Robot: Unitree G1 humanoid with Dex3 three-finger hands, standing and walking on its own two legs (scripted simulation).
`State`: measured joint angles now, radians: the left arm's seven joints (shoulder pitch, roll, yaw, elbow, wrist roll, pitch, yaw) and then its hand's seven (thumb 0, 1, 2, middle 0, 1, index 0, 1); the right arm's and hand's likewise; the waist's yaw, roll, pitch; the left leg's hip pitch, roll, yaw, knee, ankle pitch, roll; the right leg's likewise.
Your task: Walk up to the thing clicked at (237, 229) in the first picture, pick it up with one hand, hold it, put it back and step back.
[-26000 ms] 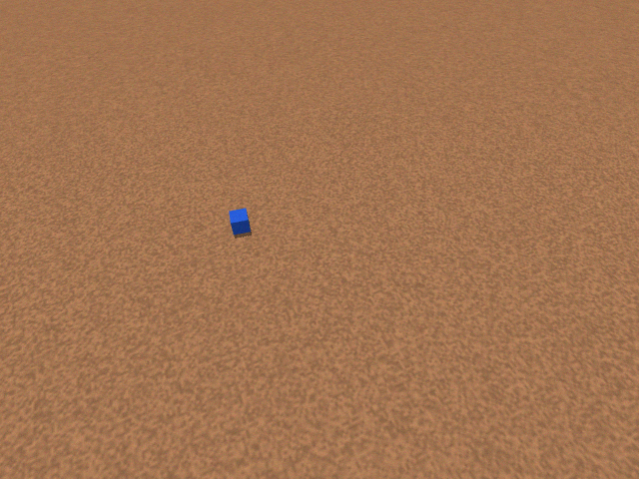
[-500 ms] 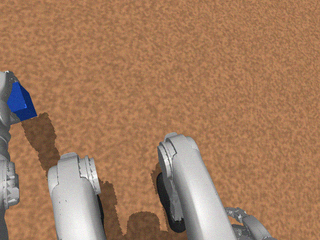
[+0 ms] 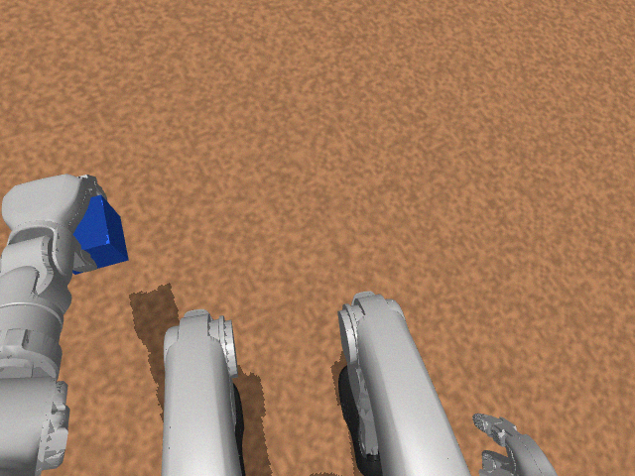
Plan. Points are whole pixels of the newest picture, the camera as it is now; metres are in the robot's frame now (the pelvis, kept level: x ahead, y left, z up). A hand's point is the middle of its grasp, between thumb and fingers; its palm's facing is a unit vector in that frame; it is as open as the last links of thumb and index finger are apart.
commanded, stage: lift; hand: left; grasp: from above
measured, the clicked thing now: (88, 235) +0.44 +0.30 -0.14
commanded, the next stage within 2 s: hold in 1.16 s
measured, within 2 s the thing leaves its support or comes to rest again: neither
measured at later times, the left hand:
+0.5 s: hand out of the picture +0.37 +0.28 +0.11, palm faces -0.39 -0.16 -0.91, open 10.1 cm
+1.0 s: hand out of the picture +0.38 +0.26 +0.22, palm faces -0.40 -0.15 -0.90, open 10.1 cm
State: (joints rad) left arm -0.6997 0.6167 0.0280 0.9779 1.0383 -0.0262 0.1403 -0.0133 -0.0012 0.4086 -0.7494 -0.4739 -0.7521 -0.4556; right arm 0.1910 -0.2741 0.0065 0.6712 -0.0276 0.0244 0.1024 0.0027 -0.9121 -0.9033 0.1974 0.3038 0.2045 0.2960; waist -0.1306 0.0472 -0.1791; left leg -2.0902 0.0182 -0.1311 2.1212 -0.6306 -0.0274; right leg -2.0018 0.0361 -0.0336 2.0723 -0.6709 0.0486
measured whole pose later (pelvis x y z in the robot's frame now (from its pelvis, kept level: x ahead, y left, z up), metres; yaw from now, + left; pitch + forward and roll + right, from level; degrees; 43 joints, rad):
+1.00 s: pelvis +0.06 +0.00 +0.30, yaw +4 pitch +13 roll -1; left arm -0.37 0.36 -0.17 0.85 0.95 0.14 0.16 -0.02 0.00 0.41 -0.74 -0.48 -0.74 -0.48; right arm 0.26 -0.24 -0.03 0.75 0.04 -0.02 -0.04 0.01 -0.89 -0.90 0.20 0.30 0.21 0.30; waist -0.06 0.04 -0.11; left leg -0.78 0.04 -0.01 0.97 -0.41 -0.01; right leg -0.74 0.01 0.03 0.94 -0.43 0.03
